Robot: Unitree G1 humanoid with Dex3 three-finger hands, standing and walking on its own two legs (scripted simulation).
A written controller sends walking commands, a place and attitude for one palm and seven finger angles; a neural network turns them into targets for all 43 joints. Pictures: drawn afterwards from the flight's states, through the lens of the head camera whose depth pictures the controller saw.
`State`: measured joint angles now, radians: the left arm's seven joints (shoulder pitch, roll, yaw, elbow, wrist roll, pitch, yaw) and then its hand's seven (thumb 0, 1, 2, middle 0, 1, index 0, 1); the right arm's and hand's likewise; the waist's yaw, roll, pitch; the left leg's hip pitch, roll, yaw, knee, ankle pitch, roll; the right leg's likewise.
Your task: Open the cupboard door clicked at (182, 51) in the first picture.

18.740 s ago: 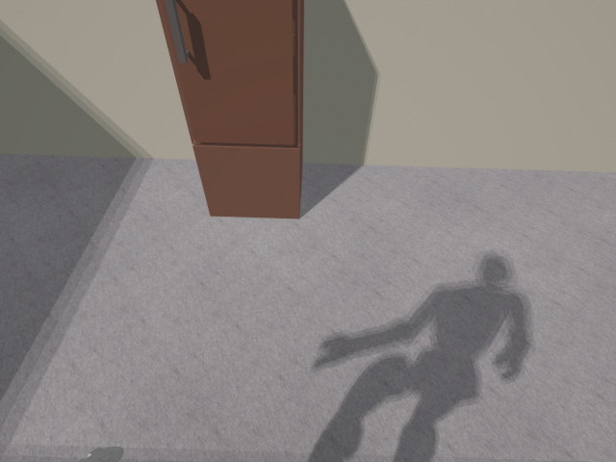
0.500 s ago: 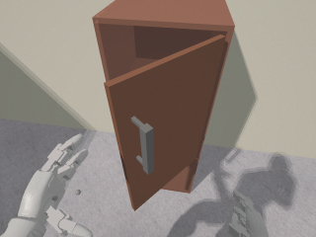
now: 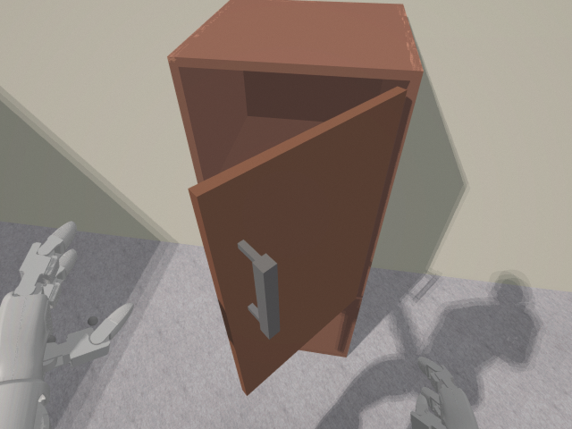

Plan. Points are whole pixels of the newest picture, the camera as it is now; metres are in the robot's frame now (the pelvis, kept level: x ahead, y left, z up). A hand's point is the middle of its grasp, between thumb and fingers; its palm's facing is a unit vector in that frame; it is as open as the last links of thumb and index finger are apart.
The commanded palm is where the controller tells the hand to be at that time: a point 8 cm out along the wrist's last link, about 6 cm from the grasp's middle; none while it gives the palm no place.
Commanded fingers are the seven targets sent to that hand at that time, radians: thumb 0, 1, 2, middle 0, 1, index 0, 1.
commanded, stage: draw the hand back to the body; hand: left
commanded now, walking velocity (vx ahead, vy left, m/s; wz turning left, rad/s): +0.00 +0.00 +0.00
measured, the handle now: (258, 291) +0.29 +0.08 +0.06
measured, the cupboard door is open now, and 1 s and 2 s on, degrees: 51 51 51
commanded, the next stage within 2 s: step back with the hand held close in 0.56 s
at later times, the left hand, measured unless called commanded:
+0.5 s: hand (99, 298) +0.20 +0.24 +0.15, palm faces +0.43 -0.82 -0.38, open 7.5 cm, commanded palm +0.15 +0.28 +0.17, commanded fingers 0.00 0.90 0.90 -0.20 -0.30 -0.20 -0.30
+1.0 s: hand (81, 317) +0.18 +0.25 +0.15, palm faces +0.33 -0.80 -0.50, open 7.4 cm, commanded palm +0.12 +0.29 +0.17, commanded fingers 0.00 0.90 0.90 -0.20 -0.30 -0.20 -0.30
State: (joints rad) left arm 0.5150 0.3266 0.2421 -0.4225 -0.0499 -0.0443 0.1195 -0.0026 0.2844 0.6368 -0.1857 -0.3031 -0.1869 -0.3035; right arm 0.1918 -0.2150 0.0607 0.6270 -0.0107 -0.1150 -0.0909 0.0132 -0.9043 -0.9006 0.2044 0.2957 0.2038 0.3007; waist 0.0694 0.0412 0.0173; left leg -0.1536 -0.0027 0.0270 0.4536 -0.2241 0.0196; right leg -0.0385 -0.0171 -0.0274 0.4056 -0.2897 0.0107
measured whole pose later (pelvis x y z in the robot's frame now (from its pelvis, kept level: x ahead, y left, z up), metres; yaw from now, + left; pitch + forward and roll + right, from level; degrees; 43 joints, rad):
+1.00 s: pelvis -0.02 -0.01 +0.00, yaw -1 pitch -1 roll -1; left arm 0.56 0.41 0.36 -0.46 -0.06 -0.10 0.10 0.01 0.89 0.90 -0.21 -0.30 -0.21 -0.30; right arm 0.16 -0.24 -0.01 0.56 0.01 0.04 -0.10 0.01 -0.91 -0.90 0.20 0.30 0.20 0.30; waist 0.02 0.05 0.03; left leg -0.26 0.03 0.03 0.45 -0.18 0.01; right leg -0.14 0.01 -0.02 0.39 -0.24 0.00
